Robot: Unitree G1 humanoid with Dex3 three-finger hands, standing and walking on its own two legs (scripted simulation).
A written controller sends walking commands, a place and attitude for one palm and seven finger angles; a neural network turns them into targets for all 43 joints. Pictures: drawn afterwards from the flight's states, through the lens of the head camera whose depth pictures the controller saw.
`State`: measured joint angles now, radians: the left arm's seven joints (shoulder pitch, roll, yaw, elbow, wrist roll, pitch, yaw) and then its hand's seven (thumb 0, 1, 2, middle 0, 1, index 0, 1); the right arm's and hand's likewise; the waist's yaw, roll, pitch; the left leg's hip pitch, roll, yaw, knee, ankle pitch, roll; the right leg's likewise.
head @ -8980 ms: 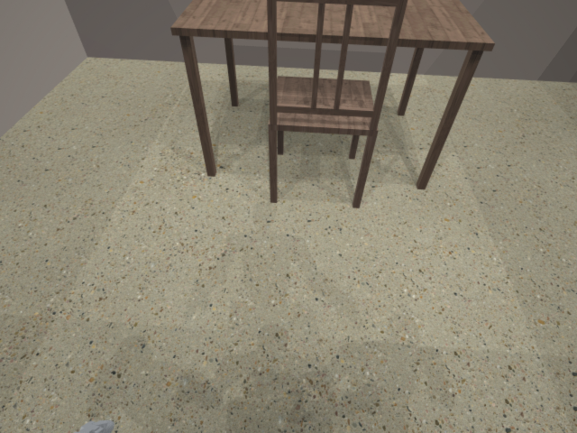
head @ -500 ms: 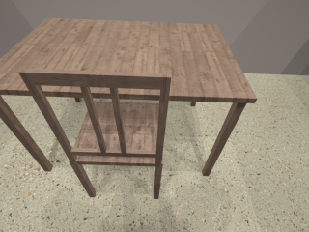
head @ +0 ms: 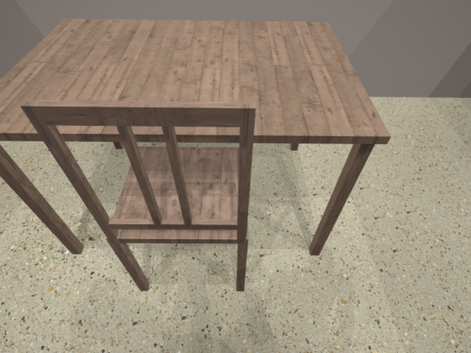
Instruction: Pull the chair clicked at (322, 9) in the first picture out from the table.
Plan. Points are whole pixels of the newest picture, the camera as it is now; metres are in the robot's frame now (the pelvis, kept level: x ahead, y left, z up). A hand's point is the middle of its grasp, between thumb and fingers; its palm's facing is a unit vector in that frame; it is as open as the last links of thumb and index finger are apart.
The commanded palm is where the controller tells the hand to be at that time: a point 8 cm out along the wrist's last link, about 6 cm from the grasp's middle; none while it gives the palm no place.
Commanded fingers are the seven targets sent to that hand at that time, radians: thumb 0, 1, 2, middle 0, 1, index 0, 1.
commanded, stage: shuffle to correct the standing spot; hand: left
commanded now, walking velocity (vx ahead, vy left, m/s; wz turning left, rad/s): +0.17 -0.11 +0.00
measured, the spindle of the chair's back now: (143, 181) +0.49 +0.25 -0.06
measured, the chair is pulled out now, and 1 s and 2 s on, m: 0.00 0.00 0.00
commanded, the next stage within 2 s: come to a stop and stand still in 0.32 s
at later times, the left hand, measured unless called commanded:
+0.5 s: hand out of the picture +0.02 +0.12 -0.18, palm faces +0.08 -0.98 -0.17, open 7.3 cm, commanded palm none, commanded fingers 0.00 0.90 0.90 -0.20 -0.30 -0.20 -0.30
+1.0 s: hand out of the picture +0.11 +0.17 -0.17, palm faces +0.01 -0.95 -0.31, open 7.3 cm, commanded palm none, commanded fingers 0.00 0.90 0.90 -0.20 -0.30 -0.20 -0.30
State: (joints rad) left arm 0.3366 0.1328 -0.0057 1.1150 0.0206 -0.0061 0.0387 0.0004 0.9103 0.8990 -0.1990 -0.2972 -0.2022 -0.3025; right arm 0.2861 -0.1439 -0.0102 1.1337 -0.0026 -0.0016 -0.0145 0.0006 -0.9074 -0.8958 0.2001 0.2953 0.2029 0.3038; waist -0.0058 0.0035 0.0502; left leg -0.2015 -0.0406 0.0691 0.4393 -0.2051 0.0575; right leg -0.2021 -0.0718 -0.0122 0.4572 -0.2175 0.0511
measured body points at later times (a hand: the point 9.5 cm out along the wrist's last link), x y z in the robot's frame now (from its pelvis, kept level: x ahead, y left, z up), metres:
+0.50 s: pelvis +0.07 -0.03 -0.01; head +0.09 -0.04 +0.44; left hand +0.01 +0.17 -0.17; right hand +0.04 -0.25 -0.17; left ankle +0.03 +0.07 -0.74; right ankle +0.02 -0.15 -0.74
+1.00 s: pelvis +0.08 -0.03 -0.01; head +0.12 -0.04 +0.44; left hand +0.11 +0.22 -0.15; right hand +0.18 -0.28 -0.16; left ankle +0.09 +0.06 -0.73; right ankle +0.03 -0.15 -0.74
